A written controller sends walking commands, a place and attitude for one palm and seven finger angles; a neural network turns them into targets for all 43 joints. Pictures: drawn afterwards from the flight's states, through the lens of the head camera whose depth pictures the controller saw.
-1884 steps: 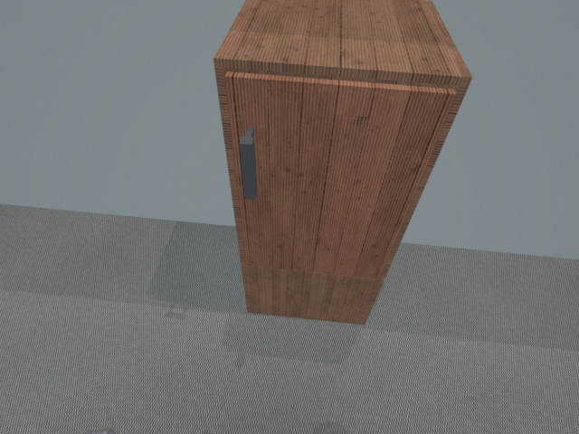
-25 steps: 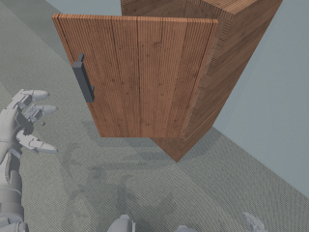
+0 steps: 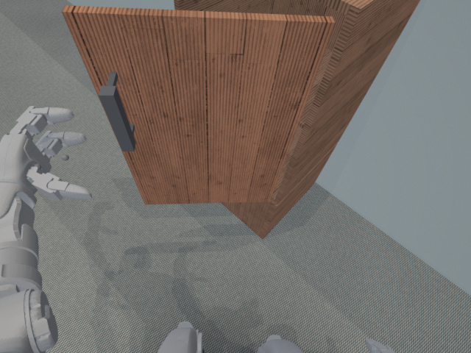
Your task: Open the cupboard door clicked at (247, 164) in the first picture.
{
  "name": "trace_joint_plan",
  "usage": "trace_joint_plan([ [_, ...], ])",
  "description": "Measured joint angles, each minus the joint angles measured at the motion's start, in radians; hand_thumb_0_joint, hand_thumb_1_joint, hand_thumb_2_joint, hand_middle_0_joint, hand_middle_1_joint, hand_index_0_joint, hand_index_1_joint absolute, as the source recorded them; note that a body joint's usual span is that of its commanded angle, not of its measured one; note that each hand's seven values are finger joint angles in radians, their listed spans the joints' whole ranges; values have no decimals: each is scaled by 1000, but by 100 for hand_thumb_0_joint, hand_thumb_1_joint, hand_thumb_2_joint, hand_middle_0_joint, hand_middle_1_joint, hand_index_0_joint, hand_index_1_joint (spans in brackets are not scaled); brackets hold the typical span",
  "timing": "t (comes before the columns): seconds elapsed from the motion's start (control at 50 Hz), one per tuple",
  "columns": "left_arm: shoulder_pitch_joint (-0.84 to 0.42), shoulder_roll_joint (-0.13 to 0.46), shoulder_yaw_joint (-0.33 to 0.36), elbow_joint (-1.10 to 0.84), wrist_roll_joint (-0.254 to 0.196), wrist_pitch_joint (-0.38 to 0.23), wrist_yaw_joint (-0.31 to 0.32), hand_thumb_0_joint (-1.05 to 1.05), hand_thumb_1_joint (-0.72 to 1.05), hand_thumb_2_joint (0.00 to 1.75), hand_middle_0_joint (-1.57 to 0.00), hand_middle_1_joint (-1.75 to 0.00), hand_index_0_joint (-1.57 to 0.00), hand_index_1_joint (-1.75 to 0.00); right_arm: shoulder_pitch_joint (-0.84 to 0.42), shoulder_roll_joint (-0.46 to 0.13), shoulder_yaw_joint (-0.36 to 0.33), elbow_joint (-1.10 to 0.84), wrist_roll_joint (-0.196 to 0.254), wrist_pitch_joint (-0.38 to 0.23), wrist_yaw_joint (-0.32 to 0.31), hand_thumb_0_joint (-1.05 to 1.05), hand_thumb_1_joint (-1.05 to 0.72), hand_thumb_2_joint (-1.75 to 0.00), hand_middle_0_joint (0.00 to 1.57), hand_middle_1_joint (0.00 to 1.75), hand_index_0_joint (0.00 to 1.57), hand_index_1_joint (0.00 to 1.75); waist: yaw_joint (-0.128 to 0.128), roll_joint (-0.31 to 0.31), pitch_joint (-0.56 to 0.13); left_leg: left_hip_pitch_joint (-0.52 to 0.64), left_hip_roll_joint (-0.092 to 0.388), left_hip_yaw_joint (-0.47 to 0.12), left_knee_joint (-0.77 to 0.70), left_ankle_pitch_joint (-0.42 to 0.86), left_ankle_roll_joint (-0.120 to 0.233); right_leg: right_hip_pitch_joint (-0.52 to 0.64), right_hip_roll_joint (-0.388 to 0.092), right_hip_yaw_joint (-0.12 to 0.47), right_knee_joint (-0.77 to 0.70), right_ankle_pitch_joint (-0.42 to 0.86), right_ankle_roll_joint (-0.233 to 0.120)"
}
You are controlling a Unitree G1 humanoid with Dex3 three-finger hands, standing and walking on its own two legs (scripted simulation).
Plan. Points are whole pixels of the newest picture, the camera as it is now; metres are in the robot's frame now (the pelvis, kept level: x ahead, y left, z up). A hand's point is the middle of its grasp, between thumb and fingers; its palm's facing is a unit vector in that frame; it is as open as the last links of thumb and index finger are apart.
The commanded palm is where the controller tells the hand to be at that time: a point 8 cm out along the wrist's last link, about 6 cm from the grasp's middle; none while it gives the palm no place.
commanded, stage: move the hooked fingers beside the handle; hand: left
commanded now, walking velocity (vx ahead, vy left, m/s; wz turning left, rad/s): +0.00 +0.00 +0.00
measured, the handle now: (121, 113) +0.52 +0.22 +0.06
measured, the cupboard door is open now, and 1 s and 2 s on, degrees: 46 46 46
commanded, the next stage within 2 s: slide the fingers in behind the handle in 1.36 s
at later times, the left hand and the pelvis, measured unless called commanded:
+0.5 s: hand (71, 129) +0.47 +0.29 +0.08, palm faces +0.06 -1.00 -0.01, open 14.0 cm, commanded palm +0.45 +0.33 +0.07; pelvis +0.00 +0.00 -0.01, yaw -1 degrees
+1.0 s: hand (73, 128) +0.47 +0.29 +0.07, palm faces +0.07 -1.00 +0.00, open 14.0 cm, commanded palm +0.46 +0.33 +0.07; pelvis +0.00 +0.00 -0.01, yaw -1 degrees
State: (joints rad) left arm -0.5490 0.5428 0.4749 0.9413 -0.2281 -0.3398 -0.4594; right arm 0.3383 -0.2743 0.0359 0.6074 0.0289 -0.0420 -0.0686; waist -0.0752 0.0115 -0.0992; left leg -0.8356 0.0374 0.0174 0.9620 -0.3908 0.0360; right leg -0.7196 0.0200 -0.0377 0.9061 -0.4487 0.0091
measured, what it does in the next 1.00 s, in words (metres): stands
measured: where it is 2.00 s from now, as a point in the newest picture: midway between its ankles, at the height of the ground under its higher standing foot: outside the picture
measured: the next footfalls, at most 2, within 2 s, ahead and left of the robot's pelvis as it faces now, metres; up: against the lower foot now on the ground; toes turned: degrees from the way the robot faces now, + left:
none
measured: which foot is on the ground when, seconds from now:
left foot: down 0.00-1.00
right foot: down 0.00-1.00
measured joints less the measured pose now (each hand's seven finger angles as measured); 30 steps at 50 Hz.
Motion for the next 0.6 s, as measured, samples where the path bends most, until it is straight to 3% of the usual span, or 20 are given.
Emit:
trace_joint_plan([
  [0.18,-101,53,16,106,23,-32,-7,-2,-50,30,-30,-120,-30,-120,9,-6,2,13,-4,31,1,1,-90,-90,20,30,21,30,-15,-3,5,-47,5,-7,30,-6,0,-42,6,-6,23,-4,-1],
  [0.38,-218,136,38,209,53,-28,-26,-2,-50,30,-30,-120,-30,-120,28,-17,7,19,-10,59,-1,0,-90,-90,20,30,21,30,-47,-7,7,-117,15,-13,69,-15,-1,-109,15,-10,55,-9,-3],
  [0.6,-284,187,64,246,82,-8,-20,-2,-50,30,-30,-120,-30,-120,56,-16,10,16,-18,92,9,0,-90,-90,20,30,21,30,-73,-2,5,-157,25,-11,86,-24,0,-147,25,-6,61,-9,-1],
])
